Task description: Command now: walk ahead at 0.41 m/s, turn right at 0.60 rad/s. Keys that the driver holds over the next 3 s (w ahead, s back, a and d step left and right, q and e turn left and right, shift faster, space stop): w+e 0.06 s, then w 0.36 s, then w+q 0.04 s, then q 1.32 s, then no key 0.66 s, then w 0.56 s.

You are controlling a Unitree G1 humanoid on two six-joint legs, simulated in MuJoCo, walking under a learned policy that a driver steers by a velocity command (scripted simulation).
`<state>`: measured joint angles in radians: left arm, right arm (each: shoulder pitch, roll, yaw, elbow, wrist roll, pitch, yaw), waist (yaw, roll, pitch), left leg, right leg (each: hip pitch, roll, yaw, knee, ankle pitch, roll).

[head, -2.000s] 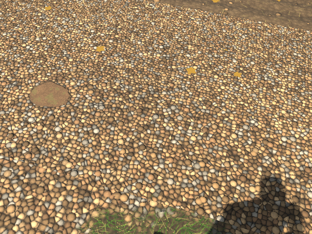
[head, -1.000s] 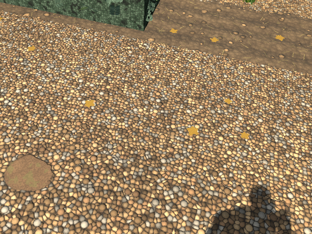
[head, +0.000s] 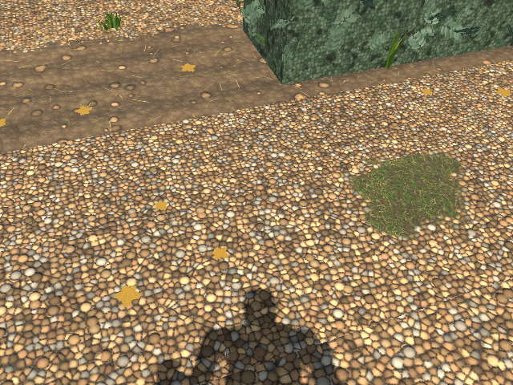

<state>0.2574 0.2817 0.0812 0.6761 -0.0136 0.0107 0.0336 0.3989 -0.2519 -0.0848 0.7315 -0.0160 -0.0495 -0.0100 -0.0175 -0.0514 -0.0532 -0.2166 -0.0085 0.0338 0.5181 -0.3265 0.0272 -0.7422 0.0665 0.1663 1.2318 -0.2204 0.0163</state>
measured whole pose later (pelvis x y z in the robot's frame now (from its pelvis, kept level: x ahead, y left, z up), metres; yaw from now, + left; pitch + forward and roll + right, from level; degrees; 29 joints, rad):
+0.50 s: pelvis +0.25 -0.07 +0.00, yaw -7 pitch +2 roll -1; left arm 0.19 0.22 0.06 0.73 0.00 -0.05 -0.03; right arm 0.34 -0.28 -0.07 0.82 0.03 -0.07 -0.01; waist -0.02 0.03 0.03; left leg -0.49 0.10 -0.05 1.19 -0.33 0.01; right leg -0.29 0.07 -0.03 0.44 -0.19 -0.06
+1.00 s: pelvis +0.41 -0.07 +0.00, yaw +7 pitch +4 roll -1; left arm 0.03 0.26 0.05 0.70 0.01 0.03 0.04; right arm 0.26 -0.27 -0.05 0.62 0.01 0.03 -0.02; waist -0.04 0.00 0.06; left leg -0.41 -0.10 -0.13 0.53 -0.17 0.06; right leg -0.59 0.02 0.12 1.00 -0.41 0.05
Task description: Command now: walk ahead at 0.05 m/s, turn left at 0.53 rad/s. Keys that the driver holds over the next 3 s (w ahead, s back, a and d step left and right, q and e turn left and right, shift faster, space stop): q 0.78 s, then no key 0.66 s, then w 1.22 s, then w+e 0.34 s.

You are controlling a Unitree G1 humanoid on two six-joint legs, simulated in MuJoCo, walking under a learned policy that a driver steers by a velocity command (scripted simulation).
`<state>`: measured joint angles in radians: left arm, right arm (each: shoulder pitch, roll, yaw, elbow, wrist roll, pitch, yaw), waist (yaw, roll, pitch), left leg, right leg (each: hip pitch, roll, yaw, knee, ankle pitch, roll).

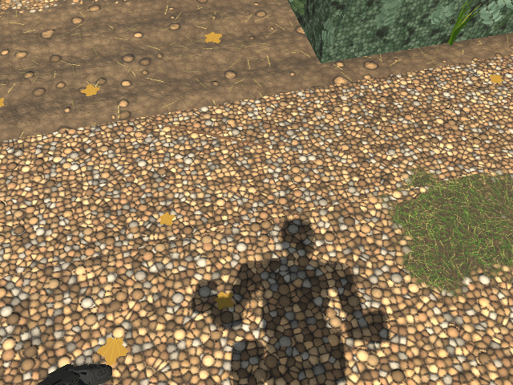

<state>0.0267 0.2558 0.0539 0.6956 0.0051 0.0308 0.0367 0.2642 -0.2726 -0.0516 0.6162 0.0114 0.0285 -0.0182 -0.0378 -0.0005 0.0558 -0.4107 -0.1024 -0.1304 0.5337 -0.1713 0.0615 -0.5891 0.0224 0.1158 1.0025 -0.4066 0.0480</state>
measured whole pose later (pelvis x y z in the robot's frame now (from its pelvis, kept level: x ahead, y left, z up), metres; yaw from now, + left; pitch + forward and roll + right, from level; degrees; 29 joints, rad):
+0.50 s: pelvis +0.01 -0.07 +0.01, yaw +19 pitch +1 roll +1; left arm 0.16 0.22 0.03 0.71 0.02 0.04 0.04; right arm 0.22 -0.34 -0.09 0.60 0.03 0.12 -0.05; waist 0.00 0.05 0.06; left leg -0.52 -0.02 -0.11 1.14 -0.40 -0.11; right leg -0.22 -0.02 -0.08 0.41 -0.21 -0.05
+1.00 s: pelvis -0.03 -0.03 +0.01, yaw +34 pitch +1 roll -2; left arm 0.14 0.34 0.08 0.75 0.00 0.06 0.04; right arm 0.19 -0.26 -0.03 0.62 -0.01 0.03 -0.03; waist 0.01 -0.06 0.05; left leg -0.24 -0.04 -0.06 0.41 -0.19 0.05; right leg -0.52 -0.02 0.05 1.00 -0.31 0.07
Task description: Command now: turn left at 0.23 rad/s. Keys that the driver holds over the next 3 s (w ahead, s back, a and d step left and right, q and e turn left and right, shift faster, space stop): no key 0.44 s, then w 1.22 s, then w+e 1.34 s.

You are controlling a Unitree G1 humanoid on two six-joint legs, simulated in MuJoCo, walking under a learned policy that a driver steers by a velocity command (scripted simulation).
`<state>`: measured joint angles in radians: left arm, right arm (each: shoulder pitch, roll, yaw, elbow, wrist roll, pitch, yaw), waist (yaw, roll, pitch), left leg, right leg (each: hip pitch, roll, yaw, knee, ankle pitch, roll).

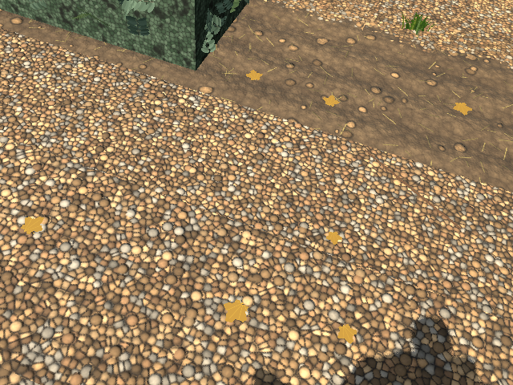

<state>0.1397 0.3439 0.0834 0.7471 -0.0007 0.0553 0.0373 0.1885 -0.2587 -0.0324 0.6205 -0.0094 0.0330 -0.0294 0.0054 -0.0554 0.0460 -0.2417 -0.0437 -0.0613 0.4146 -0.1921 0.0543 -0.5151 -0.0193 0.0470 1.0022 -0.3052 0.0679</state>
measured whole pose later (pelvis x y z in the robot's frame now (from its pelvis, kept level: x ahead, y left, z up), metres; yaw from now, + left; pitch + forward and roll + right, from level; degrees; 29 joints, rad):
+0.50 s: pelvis +0.01 -0.03 +0.00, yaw +2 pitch -1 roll +0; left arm 0.20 0.24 0.00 0.79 0.00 0.00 0.02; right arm 0.20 -0.26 -0.03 0.78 -0.01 0.05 -0.04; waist 0.00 0.01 0.01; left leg -0.21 -0.05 -0.09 0.43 -0.22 0.01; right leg -0.16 0.01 0.02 0.44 -0.27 -0.02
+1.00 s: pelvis +0.15 +0.02 +0.00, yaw +2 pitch +2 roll +0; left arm 0.19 0.32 0.06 0.74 -0.02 -0.06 -0.03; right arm 0.46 -0.23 -0.04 0.86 0.01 -0.09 0.01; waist -0.05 -0.06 -0.01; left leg -0.04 -0.04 0.01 0.30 -0.29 0.06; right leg -0.64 -0.07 0.04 0.98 -0.10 -0.03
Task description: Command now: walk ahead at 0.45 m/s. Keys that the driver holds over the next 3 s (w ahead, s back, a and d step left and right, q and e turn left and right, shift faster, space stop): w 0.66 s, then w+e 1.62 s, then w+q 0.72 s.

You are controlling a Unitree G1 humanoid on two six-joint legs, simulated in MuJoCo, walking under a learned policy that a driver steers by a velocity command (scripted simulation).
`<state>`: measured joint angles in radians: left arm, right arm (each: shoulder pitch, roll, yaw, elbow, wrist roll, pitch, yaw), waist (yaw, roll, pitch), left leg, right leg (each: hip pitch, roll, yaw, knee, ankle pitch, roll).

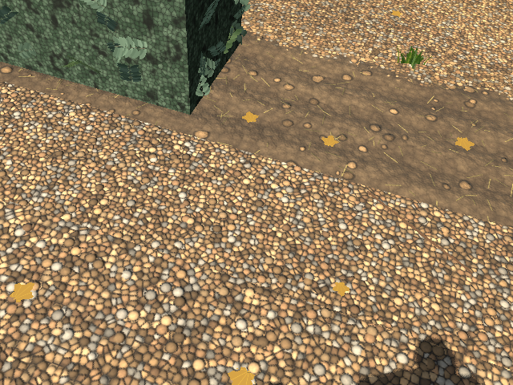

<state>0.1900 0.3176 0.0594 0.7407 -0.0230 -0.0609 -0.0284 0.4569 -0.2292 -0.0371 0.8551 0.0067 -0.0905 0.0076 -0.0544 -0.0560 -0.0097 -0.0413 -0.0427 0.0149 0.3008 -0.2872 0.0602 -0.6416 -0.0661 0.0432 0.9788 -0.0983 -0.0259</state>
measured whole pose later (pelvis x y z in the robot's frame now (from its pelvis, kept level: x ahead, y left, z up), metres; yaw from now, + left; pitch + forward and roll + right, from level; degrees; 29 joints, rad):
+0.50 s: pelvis +0.33 -0.08 -0.19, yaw -1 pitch +4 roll -1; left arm 0.24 0.22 0.04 0.90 0.01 -0.06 -0.05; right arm 0.36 -0.24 -0.02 0.83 0.05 -0.07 -0.04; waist -0.03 0.02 0.04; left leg -0.62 0.04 -0.13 1.83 -0.56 -0.02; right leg -0.42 0.06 -0.05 0.60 -0.25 -0.07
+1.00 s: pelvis +0.60 -0.03 -0.17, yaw -9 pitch +0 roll +0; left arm 0.26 0.30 0.08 0.87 -0.03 -0.01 0.01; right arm 0.29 -0.22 -0.06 0.80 -0.01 -0.10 0.01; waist -0.02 -0.05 0.02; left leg -0.21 -0.01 0.12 0.38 -0.18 0.05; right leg -0.57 -0.05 0.10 1.08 -0.24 -0.04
